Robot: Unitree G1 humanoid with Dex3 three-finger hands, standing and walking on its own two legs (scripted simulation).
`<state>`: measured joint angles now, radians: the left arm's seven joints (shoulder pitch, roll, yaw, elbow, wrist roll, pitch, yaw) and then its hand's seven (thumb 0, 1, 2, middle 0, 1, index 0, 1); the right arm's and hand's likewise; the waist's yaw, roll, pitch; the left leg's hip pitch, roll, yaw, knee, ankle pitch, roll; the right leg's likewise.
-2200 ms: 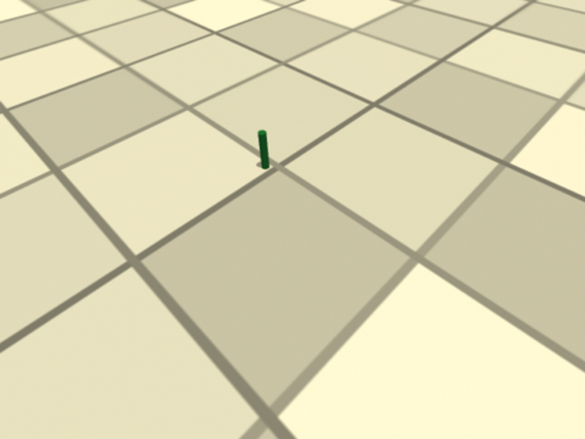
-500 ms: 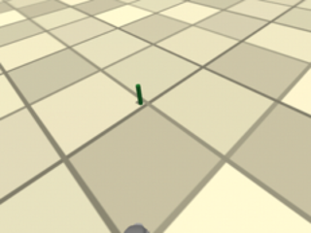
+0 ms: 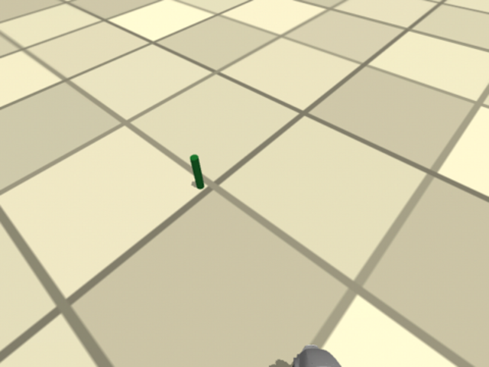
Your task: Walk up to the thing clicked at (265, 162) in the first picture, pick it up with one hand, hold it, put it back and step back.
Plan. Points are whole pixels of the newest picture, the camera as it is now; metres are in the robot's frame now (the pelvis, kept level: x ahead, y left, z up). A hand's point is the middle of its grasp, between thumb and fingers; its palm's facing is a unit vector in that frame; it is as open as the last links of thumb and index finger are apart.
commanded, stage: walk up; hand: left
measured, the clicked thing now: (197, 172) +1.13 +0.24 -0.66
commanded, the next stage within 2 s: none
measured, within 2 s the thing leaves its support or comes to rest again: neither
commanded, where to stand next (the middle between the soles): +0.79 +0.03 m, yaw -1 degrees
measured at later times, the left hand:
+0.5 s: hand (107, 335) +0.23 +0.29 -0.16, palm faces +0.01 -0.93 -0.36, open 7.4 cm
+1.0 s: hand (137, 205) +0.53 +0.28 -0.13, palm faces -0.08 -0.91 -0.42, open 7.4 cm
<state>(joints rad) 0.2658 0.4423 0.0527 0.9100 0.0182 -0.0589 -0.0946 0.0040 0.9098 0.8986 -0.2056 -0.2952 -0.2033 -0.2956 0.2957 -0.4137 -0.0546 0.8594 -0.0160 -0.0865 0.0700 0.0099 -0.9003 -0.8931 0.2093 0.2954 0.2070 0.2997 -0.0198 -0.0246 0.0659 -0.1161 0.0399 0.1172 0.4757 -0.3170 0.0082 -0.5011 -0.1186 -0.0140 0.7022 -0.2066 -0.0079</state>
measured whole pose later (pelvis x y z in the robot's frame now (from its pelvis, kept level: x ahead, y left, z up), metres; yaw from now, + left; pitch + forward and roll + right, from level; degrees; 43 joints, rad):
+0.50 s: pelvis +0.24 +0.01 -0.01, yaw +2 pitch -2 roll -2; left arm 0.39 0.44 0.04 0.88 0.02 -0.08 -0.05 0.00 0.90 0.90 -0.21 -0.30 -0.21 -0.30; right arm 0.22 -0.42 -0.07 0.87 -0.03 -0.06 0.09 0.01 -0.90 -0.89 0.21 0.29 0.20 0.30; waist 0.05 0.00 0.06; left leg -0.42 0.06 0.06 0.59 -0.14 0.03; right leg -0.10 -0.07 -0.10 0.61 -0.45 0.02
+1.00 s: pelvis +0.43 +0.00 -0.01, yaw -1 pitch -3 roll +0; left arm 0.24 0.42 0.06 0.89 0.02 -0.09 -0.06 0.00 0.91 0.90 -0.21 -0.30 -0.20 -0.30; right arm 0.37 -0.43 -0.05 0.88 -0.01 -0.05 0.05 0.01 -0.90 -0.89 0.21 0.30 0.20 0.30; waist -0.03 0.04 0.08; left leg -0.18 0.06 0.08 0.79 -0.47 0.03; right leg -0.38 -0.05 -0.07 0.61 -0.18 -0.01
